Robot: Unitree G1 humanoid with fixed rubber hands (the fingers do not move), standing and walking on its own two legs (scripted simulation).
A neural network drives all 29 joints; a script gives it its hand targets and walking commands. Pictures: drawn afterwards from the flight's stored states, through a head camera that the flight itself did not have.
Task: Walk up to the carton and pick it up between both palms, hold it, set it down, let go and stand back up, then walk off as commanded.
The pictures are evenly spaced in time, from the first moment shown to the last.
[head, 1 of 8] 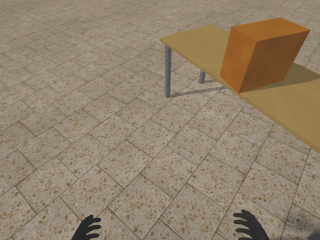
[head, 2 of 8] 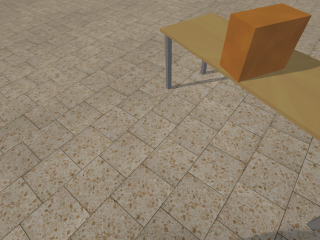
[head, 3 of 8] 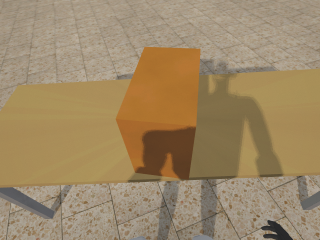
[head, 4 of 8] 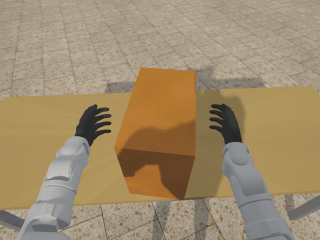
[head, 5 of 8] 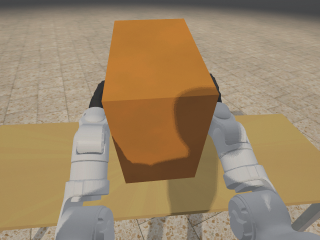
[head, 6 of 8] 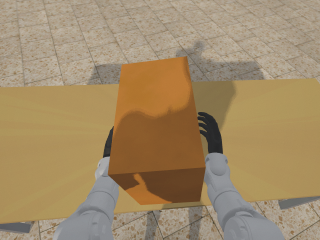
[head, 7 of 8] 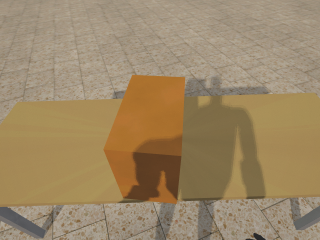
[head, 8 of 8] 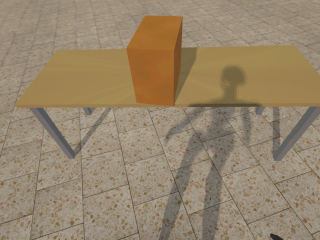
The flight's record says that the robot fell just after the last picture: no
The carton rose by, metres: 0.26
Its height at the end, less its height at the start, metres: +0.00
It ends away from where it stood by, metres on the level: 0.03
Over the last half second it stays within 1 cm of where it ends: yes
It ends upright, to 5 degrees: yes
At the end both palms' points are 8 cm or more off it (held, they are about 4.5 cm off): yes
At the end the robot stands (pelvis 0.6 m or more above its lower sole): yes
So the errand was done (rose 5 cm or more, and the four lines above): yes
